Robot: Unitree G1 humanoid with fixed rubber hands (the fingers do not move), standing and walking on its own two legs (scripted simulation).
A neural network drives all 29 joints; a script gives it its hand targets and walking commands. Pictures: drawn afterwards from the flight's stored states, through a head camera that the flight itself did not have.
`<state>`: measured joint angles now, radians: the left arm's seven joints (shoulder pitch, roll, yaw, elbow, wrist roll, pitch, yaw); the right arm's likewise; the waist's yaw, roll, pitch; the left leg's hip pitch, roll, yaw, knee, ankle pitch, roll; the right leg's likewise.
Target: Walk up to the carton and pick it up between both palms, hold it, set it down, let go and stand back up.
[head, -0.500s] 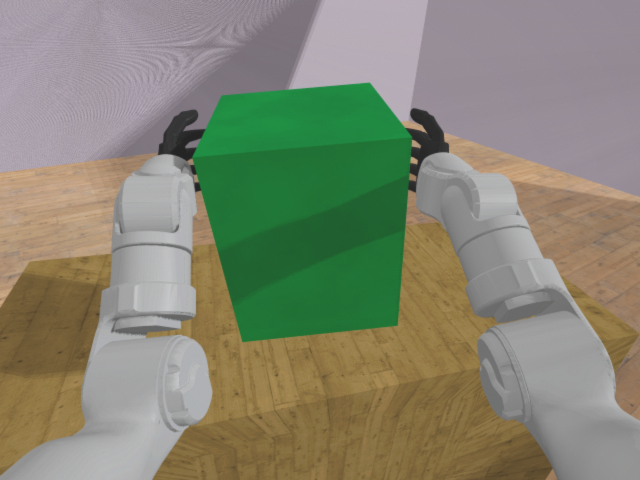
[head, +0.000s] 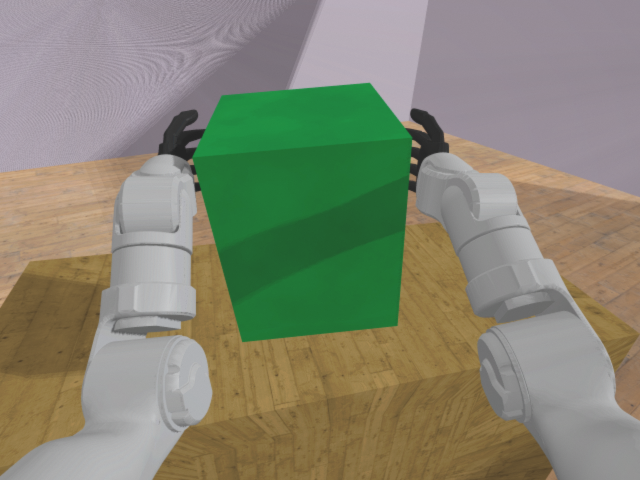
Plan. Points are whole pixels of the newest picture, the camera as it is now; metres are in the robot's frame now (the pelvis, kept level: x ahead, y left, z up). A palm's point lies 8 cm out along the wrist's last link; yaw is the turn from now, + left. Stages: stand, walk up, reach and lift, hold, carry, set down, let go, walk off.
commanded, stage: hold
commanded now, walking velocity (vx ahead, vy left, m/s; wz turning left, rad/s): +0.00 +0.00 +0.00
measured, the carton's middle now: (308, 208) +0.40 +0.00 +0.25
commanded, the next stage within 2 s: none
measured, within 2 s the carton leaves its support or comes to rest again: neither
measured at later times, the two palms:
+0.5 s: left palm (175, 172) +0.37 +0.15 +0.31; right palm (430, 170) +0.36 -0.14 +0.32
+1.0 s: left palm (174, 171) +0.37 +0.16 +0.31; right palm (430, 170) +0.36 -0.14 +0.32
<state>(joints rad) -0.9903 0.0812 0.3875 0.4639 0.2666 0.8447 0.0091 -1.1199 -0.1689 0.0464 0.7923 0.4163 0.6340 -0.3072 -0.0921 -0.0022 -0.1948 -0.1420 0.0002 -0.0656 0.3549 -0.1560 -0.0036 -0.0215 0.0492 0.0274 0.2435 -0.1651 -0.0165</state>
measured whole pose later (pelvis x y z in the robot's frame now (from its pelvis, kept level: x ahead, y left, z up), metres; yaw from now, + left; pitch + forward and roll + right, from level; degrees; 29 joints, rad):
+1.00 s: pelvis +0.00 +0.00 +0.00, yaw +0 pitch -3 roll -1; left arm -1.00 0.08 0.39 0.47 0.27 0.84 0.01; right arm -1.12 -0.17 0.04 0.80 0.42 0.63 -0.31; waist -0.09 0.00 -0.20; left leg -0.15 0.00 -0.07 0.36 -0.16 0.00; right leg -0.02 0.05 0.03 0.24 -0.16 -0.02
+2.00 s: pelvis +0.00 +0.00 +0.00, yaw +0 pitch -3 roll -1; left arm -0.99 0.08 0.39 0.47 0.27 0.84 0.01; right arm -1.12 -0.17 0.05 0.80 0.42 0.64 -0.31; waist -0.09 0.00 -0.20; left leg -0.14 0.00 -0.07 0.36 -0.16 0.00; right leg -0.02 0.05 0.03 0.24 -0.16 -0.02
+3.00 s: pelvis +0.00 +0.00 +0.00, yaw +0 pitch -3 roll -1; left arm -1.00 0.08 0.39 0.48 0.26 0.84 0.01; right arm -1.13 -0.17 0.04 0.80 0.42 0.64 -0.31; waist -0.09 0.00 -0.20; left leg -0.15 0.00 -0.07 0.36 -0.16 0.00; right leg -0.02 0.05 0.03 0.24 -0.16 -0.02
